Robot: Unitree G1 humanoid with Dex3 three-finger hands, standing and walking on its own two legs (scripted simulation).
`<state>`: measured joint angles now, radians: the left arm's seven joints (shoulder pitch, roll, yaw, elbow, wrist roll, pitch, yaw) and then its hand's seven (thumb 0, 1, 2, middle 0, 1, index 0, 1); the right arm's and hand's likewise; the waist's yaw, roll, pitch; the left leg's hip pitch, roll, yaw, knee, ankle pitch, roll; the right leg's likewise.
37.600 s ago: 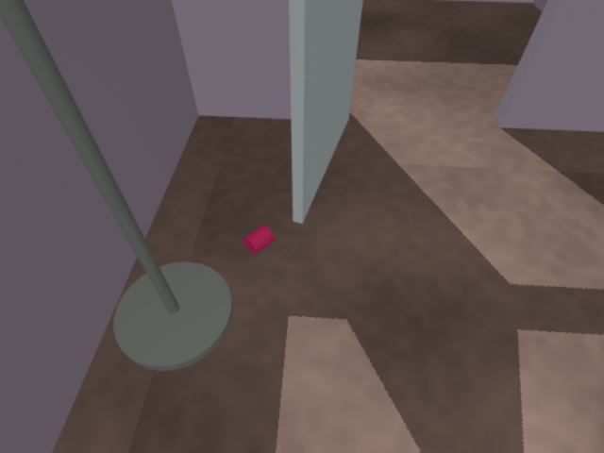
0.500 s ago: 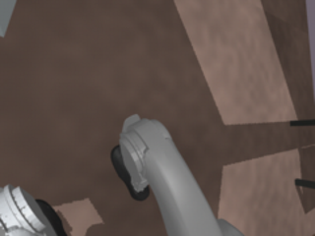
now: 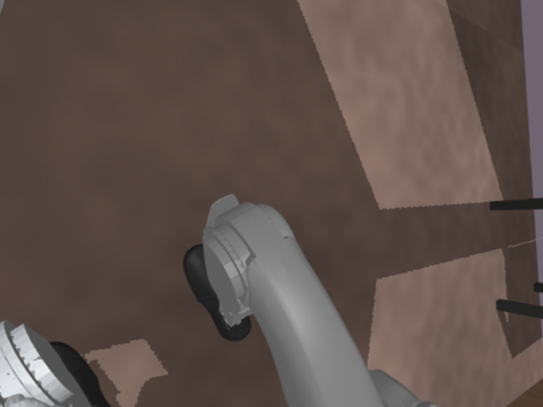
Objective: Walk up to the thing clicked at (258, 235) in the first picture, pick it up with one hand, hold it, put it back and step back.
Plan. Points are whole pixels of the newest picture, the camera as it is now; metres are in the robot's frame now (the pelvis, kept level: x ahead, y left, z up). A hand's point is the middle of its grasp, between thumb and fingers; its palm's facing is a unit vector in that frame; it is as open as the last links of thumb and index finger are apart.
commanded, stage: close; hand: left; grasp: from above
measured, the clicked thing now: out of the picture +0.52 +0.31 -0.28
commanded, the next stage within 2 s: settle in 1.40 s
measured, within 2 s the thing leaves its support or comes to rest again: leaves its support in 1.88 s
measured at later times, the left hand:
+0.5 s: hand out of the picture +0.50 +0.31 -0.26, palm faces -0.35 -0.26 -0.90, open 13.7 cm
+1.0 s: hand out of the picture +0.50 +0.31 -0.26, palm faces -0.36 -0.27 -0.89, open 11.4 cm
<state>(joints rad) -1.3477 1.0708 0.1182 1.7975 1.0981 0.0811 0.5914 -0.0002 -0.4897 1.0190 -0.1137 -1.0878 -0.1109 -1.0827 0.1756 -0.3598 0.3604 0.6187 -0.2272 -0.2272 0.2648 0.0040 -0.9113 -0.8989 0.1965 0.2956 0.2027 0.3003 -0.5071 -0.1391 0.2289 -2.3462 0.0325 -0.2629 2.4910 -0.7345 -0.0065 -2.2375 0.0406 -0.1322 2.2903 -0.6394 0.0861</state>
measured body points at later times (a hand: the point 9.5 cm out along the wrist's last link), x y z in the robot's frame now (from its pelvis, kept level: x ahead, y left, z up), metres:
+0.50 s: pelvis +0.00 +0.00 +0.00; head +0.31 +0.11 +0.30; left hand +0.52 +0.32 -0.21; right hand -0.01 -0.24 -0.04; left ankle +0.05 +0.13 -0.29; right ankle +0.12 -0.13 -0.29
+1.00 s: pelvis +0.00 +0.00 +0.00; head +0.32 +0.11 +0.30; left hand +0.52 +0.32 -0.21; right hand -0.01 -0.24 -0.04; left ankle +0.05 +0.13 -0.29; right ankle +0.12 -0.13 -0.29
